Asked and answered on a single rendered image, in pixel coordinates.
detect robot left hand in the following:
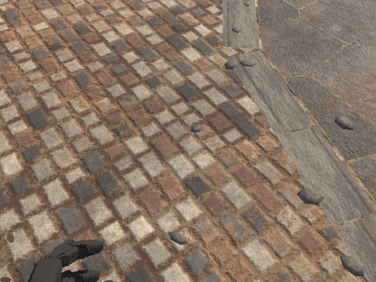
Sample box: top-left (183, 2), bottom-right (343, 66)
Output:
top-left (28, 239), bottom-right (113, 282)

